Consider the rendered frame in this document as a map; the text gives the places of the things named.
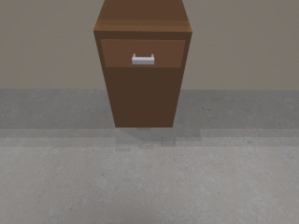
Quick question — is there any cabinet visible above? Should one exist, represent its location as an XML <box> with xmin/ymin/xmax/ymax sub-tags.
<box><xmin>93</xmin><ymin>0</ymin><xmax>192</xmax><ymax>128</ymax></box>

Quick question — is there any handle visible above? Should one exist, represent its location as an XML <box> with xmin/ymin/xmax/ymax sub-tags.
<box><xmin>132</xmin><ymin>53</ymin><xmax>154</xmax><ymax>64</ymax></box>

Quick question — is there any drawer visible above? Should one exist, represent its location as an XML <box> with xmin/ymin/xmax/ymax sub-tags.
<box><xmin>100</xmin><ymin>39</ymin><xmax>186</xmax><ymax>67</ymax></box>

